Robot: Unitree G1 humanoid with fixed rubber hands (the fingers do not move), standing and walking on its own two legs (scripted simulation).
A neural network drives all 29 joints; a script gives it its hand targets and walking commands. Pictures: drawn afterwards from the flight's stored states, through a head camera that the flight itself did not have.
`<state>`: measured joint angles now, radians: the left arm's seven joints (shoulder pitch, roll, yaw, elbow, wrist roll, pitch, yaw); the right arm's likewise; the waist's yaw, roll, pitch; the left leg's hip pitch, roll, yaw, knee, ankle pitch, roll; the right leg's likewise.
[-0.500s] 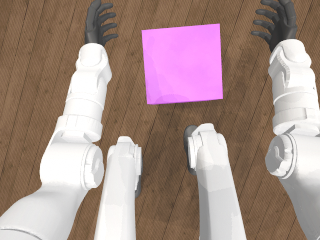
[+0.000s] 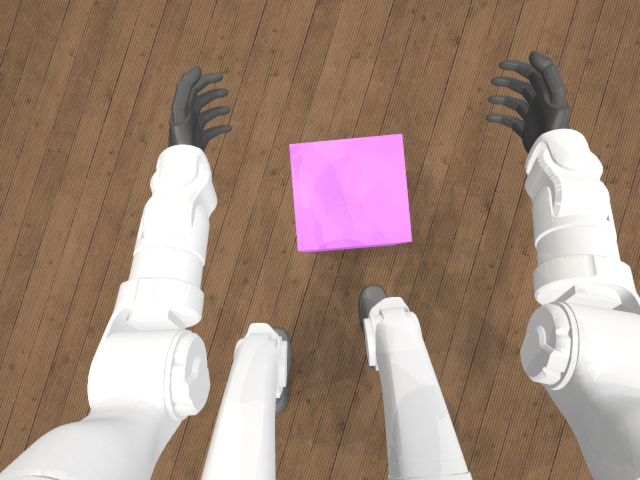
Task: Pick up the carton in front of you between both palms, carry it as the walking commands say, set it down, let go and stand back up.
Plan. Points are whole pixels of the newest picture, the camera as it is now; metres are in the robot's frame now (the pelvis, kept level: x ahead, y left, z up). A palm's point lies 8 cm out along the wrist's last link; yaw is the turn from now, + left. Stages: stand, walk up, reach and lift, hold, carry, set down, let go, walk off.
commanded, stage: let go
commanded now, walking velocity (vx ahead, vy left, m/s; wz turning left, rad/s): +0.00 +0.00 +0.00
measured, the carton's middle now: (347, 201) +0.45 -0.08 -0.49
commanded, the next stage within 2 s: stand in 1.24 s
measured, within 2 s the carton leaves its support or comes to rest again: neither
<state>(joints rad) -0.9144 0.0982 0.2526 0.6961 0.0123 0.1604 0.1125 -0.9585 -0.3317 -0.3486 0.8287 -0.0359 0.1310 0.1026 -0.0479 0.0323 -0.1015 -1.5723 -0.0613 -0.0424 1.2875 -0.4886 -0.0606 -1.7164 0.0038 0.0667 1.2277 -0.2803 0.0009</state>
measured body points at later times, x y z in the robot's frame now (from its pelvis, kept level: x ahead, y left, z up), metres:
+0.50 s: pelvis +0.06 +0.00 +0.12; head +0.24 -0.03 +0.53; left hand +0.38 +0.18 +0.01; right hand +0.33 -0.27 +0.01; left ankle +0.04 +0.15 -0.58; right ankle +0.11 -0.12 -0.58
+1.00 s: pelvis +0.10 +0.03 +0.16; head +0.12 +0.02 +0.61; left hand +0.29 +0.25 +0.09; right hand +0.25 -0.22 +0.08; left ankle +0.04 +0.15 -0.58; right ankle +0.11 -0.12 -0.58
